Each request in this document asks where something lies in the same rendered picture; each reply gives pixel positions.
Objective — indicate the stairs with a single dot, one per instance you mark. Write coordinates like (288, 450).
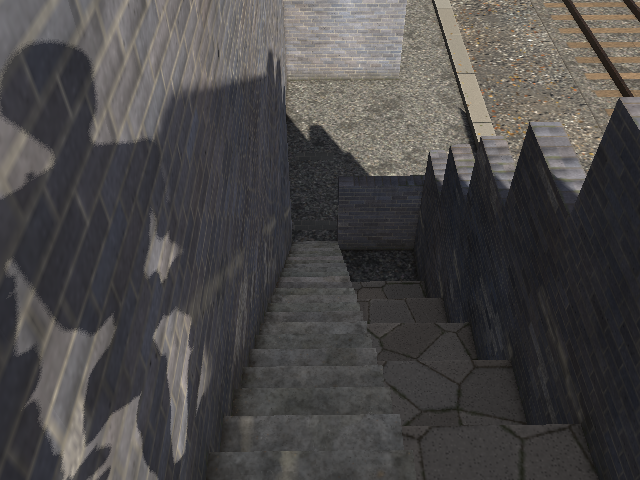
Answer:
(312, 404)

